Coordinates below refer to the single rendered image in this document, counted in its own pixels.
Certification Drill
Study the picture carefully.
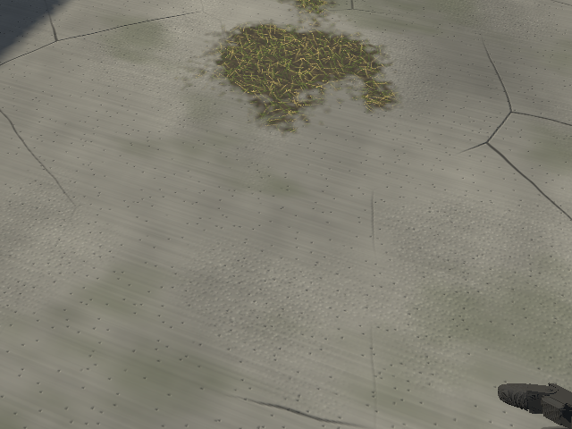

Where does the right robot hand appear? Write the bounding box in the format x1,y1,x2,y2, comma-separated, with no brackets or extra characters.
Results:
498,383,572,429

